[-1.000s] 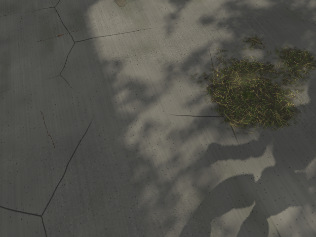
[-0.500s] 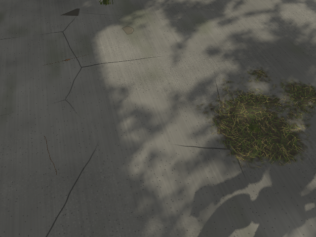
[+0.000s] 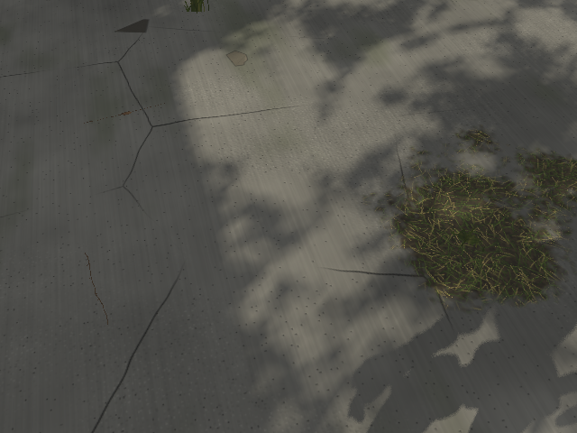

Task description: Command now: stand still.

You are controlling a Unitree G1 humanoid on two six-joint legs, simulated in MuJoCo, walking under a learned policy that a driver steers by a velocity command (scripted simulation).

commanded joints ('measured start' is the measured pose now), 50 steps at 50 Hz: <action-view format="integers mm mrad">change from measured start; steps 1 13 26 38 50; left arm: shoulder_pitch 9 43 327 313 102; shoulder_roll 105 36 82 156 78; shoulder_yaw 14 4 -9 25 37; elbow -15 -27 7 -26 -163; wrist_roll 0 -31 3 -1 -14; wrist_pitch -8 -90 -115 -81 -102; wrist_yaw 3 -36 -33 -17 -17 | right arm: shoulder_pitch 28 83 -140 30 32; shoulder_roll -106 -178 -51 -185 -127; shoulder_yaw -16 -57 -43 -93 -51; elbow -20 -39 -173 -180 -114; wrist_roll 0 36 30 42 0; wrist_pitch -7 -49 -96 -91 -121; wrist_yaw -5 0 53 68 51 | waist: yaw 1 22 53 -159 22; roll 6 169 -72 -125 43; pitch -18 127 65 -150 11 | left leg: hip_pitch -61 -164 -645 70 -79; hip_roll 28 294 100 -36 212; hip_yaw -23 -396 6 68 -191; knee -91 -275 476 93 -379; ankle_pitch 155 -477 139 224 196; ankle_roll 13 209 23 148 256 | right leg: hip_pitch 38 -180 239 200 -445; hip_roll -17 -15 -197 -189 -163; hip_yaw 12 -46 138 -30 58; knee -57 214 -328 135 575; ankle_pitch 165 -223 301 885 69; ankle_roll -24 -103 -195 -107 -46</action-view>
